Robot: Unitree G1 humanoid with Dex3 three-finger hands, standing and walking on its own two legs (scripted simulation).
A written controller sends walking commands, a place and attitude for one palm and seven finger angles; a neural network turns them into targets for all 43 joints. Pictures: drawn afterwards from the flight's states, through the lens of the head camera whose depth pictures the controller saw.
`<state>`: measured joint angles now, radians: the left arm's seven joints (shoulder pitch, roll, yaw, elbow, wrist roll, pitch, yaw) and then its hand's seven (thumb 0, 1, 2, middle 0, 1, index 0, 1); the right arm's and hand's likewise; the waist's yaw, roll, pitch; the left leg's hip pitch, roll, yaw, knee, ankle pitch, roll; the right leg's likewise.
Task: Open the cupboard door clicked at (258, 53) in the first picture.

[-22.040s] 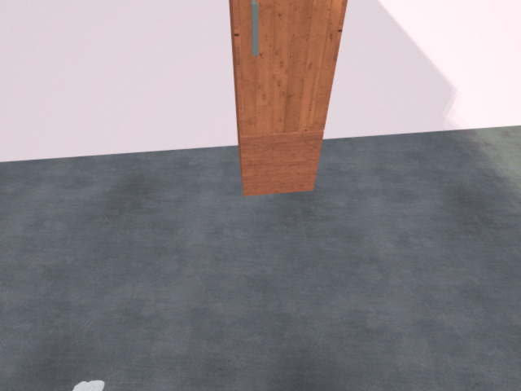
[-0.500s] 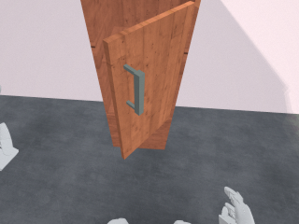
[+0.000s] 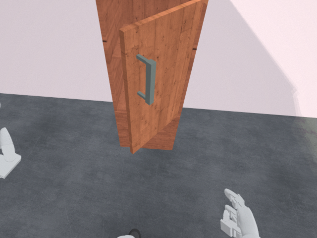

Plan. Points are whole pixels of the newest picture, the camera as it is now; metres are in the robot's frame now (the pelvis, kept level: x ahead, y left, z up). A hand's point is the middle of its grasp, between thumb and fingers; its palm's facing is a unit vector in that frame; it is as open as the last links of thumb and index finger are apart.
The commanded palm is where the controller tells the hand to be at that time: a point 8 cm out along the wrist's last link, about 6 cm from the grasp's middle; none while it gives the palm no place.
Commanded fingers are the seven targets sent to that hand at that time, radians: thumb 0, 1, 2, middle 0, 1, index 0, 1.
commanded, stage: stop stepping back and stand still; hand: left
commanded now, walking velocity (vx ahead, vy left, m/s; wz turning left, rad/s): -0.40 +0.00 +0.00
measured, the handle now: (145, 80) +0.52 +0.11 +0.09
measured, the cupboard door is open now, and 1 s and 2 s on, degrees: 50 50 50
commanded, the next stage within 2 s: let the arm hang, fingers relaxed in 1.22 s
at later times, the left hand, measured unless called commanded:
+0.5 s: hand out of the picture +0.09 +0.24 +0.17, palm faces +0.40 -0.77 -0.49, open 7.4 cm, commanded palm +0.04 +0.28 +0.18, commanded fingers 0.00 0.90 0.90 -0.20 -0.30 -0.20 -0.30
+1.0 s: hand out of the picture +0.08 +0.27 +0.16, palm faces +0.42 -0.79 -0.45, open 7.4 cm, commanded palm +0.02 +0.31 +0.18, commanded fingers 0.00 0.90 0.90 -0.20 -0.30 -0.20 -0.30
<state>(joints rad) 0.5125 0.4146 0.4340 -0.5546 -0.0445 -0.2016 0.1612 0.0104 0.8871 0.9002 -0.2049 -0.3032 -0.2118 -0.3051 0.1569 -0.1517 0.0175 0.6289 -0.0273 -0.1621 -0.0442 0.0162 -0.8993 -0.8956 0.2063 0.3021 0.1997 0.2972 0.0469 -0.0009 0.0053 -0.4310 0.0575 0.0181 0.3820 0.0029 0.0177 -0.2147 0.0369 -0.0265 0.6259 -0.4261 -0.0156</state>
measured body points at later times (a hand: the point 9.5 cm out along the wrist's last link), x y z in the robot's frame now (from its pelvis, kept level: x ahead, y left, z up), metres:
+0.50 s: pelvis -0.10 -0.02 +0.00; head -0.11 -0.01 +0.45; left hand +0.06 +0.28 +0.19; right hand +0.04 -0.27 -0.09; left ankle -0.04 +0.09 -0.70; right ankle -0.09 -0.10 -0.74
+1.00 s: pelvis -0.12 +0.01 +0.00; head -0.12 +0.01 +0.45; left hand +0.05 +0.31 +0.18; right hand +0.03 -0.22 -0.09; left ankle -0.10 +0.13 -0.74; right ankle -0.09 -0.10 -0.74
